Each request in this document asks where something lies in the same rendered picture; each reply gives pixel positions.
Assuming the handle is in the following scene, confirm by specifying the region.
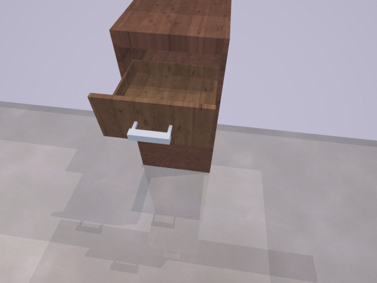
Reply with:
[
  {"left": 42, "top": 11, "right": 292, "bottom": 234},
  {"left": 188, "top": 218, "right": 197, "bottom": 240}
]
[{"left": 127, "top": 121, "right": 173, "bottom": 144}]

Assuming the drawer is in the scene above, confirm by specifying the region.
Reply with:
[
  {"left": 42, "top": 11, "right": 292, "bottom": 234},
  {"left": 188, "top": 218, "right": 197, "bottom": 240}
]
[{"left": 88, "top": 60, "right": 219, "bottom": 148}]

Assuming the cabinet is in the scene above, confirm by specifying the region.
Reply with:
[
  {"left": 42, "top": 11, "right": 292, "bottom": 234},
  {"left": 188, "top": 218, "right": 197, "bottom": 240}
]
[{"left": 109, "top": 0, "right": 232, "bottom": 173}]

